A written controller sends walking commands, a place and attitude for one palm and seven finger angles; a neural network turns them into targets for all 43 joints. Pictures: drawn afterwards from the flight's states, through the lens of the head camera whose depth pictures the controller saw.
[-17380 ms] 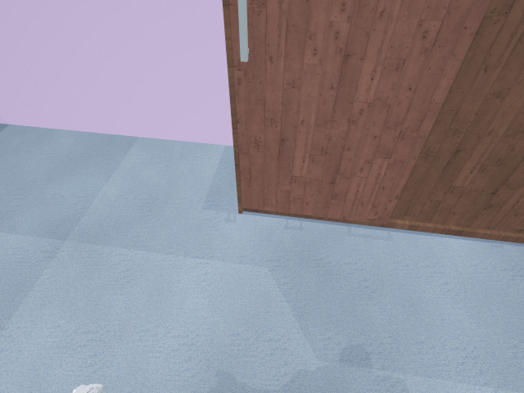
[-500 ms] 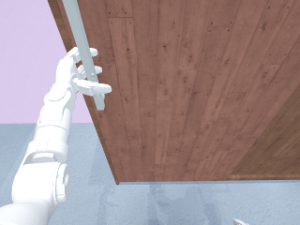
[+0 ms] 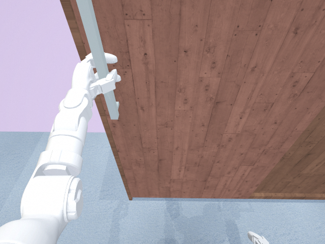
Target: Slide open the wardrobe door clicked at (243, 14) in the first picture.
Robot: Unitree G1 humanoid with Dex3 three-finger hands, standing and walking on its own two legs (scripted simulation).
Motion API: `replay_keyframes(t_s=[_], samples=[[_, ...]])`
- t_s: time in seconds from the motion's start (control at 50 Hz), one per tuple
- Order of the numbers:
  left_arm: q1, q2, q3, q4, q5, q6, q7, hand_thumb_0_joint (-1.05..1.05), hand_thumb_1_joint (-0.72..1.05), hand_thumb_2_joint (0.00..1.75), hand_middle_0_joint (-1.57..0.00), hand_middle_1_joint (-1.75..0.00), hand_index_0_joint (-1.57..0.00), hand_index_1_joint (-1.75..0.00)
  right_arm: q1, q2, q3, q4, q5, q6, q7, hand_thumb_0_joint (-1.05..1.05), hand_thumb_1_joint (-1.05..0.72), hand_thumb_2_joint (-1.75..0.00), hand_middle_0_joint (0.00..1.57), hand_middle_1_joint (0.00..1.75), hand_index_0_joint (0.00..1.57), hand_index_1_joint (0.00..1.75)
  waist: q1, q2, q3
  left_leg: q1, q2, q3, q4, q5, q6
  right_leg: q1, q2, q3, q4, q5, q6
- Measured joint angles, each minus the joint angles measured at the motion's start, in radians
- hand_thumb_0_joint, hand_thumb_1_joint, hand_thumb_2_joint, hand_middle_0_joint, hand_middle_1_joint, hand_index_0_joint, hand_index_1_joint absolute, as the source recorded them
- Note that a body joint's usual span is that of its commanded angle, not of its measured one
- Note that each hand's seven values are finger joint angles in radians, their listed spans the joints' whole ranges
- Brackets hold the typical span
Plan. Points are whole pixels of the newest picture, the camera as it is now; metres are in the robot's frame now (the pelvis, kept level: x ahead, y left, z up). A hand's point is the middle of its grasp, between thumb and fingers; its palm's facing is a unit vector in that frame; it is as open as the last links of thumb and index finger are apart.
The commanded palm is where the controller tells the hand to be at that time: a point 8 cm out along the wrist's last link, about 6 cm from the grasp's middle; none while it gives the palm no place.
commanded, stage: grip the handle and tug to test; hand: left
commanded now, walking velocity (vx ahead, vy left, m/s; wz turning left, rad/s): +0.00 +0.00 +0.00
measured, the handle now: (104, 63) +0.48 +0.16 +0.21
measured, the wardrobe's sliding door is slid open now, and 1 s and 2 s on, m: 0.00 0.00 0.00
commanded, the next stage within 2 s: tug the door sideways, standing still in 0.74 s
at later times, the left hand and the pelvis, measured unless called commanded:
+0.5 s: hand (112, 81) +0.44 +0.14 +0.19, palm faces +0.01 -1.00 +0.01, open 5.0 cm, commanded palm +0.40 +0.20 +0.19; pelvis +0.00 -0.01 +0.00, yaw -1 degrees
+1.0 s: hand (113, 81) +0.44 +0.14 +0.19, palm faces +0.02 -1.00 +0.02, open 5.2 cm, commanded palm +0.42 +0.17 +0.19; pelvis +0.03 -0.01 +0.00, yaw +0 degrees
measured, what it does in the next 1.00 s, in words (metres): stands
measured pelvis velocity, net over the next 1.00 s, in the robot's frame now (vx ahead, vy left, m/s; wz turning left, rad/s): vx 0.03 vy -0.01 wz -0.01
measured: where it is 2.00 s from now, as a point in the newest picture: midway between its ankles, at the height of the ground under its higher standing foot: outside the picture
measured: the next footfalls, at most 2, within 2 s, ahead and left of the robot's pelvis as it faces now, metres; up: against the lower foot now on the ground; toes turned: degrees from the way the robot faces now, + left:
none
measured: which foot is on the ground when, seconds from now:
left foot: down 0.00-1.00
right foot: down 0.00-1.00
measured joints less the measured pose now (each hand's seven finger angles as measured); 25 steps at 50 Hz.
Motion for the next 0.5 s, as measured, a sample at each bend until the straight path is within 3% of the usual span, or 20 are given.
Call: replay_keyframes(t_s=[0.08,0.5], samples=[[0.01,-0.011,0.001,-0.011,-0.01,0.002,-0.007,0.01,0.77,0.85,-0.44,-1.38,-0.45,-1.38,0.0,-0.002,-0.001,0.002,0.0,0.004,0.001,0.01,-0.9,-0.89,0.2,0.3,0.2,0.3,-0.002,0.002,-0.001,0.006,0.001,0.001,-0.002,-0.001,-0.001,0.005,0.001,0.001,-0.002,0.0,0.0],[0.088,0.012,0.042,-0.11,-0.014,0.041,-0.007,0.01,0.78,0.81,-0.44,-1.4,-0.45,-1.4,-0.005,-0.013,-0.008,-0.024,0.004,0.028,0.0,0.01,-0.9,-0.89,0.2,0.3,0.2,0.3,-0.017,0.003,-0.002,0.034,0.014,0.018,-0.025,0.002,-0.009,0.024,0.017,0.02,-0.022,0.007,-0.008]])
